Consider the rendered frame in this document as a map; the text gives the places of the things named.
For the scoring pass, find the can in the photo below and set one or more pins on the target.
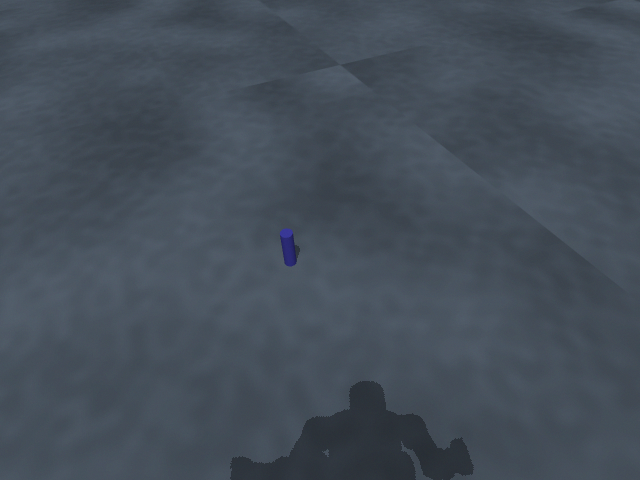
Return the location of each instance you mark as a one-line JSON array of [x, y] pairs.
[[288, 247]]

